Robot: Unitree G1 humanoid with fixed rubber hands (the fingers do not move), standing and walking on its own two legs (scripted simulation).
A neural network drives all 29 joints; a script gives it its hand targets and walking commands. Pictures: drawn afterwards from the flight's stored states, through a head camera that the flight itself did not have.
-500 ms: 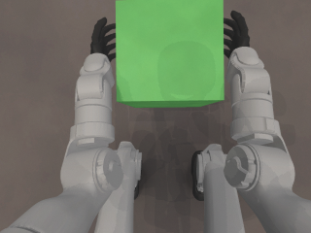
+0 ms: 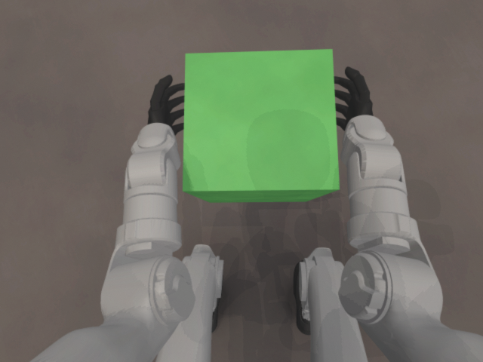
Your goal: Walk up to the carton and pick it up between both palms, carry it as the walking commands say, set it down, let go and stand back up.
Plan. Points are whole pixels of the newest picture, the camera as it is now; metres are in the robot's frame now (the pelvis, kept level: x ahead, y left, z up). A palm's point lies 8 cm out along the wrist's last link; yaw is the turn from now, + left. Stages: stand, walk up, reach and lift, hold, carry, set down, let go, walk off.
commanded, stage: reach and lift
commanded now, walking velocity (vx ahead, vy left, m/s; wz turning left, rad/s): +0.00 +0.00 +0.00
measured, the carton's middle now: (257, 142) +0.47 +0.01 -0.14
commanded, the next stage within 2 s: none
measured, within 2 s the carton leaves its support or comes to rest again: neither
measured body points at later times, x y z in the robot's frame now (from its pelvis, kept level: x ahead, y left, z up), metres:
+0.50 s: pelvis +0.02 +0.00 +0.07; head +0.22 +0.00 +0.47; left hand +0.46 +0.16 +0.01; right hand +0.47 -0.14 +0.01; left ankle +0.09 +0.15 -0.52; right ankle +0.10 -0.14 -0.52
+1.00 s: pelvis +0.03 +0.00 +0.13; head +0.20 -0.01 +0.55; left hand +0.43 +0.16 +0.09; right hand +0.45 -0.14 +0.08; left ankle +0.09 +0.15 -0.52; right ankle +0.10 -0.14 -0.52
